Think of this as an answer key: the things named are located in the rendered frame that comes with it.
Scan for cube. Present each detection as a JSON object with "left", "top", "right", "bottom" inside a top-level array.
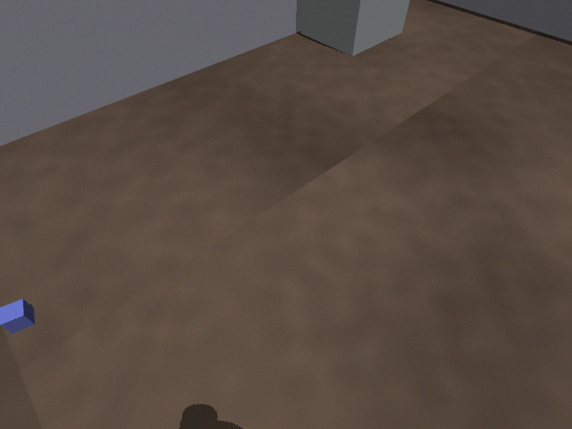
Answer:
[{"left": 0, "top": 299, "right": 35, "bottom": 333}]

